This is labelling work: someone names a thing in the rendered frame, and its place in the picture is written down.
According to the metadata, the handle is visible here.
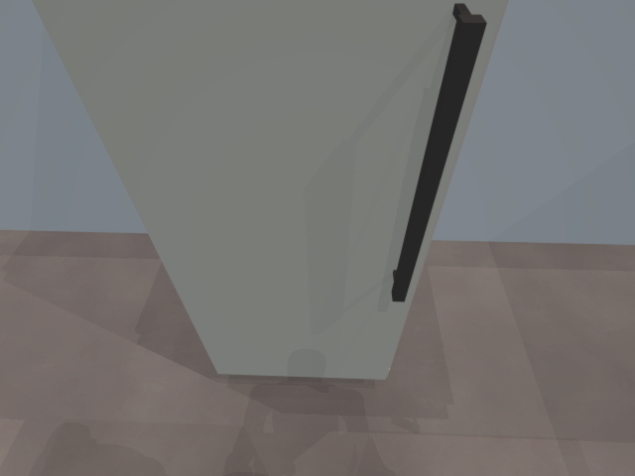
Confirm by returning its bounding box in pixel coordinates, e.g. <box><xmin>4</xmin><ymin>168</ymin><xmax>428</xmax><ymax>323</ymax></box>
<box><xmin>392</xmin><ymin>3</ymin><xmax>487</xmax><ymax>301</ymax></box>

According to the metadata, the fridge door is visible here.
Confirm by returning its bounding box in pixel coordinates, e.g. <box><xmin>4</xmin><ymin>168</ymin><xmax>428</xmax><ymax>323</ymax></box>
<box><xmin>32</xmin><ymin>0</ymin><xmax>505</xmax><ymax>380</ymax></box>

